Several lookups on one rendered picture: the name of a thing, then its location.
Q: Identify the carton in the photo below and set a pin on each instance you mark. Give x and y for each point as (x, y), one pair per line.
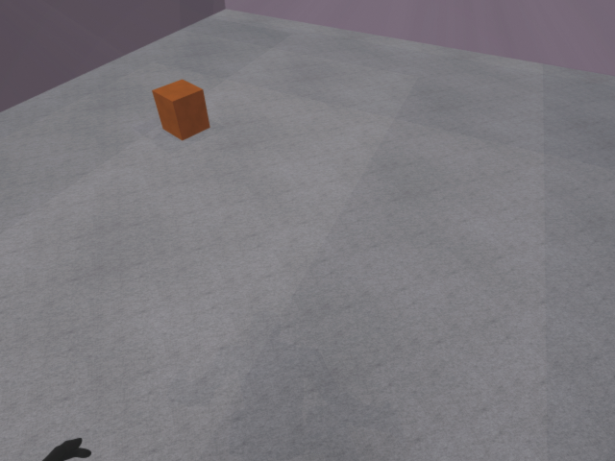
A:
(182, 109)

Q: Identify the robot left hand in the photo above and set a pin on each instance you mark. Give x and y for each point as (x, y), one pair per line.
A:
(67, 450)

